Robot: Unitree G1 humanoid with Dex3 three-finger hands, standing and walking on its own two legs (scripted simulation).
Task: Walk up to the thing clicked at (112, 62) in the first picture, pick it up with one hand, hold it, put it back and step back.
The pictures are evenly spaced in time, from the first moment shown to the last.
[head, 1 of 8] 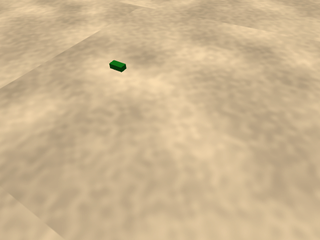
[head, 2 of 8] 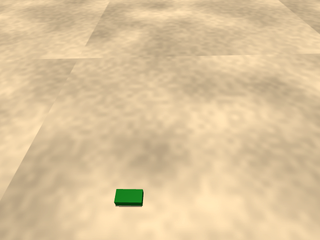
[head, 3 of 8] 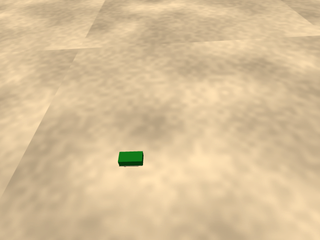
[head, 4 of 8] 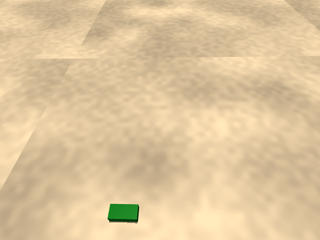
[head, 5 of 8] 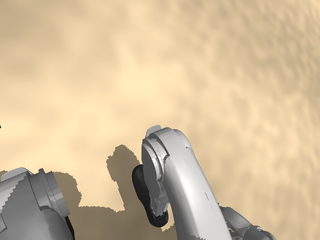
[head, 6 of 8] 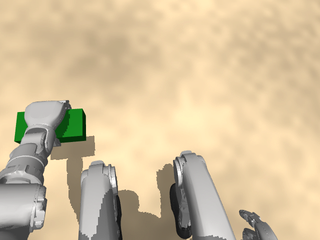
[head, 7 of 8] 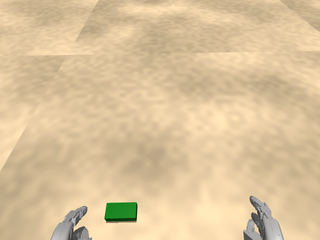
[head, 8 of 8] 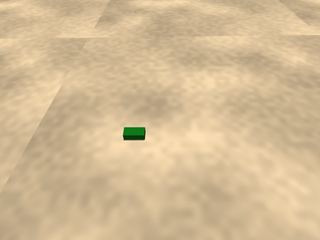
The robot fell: no
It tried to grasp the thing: yes
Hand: left
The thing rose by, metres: 0.67
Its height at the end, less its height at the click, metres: +0.00
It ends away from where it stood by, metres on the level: 0.02
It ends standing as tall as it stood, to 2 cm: yes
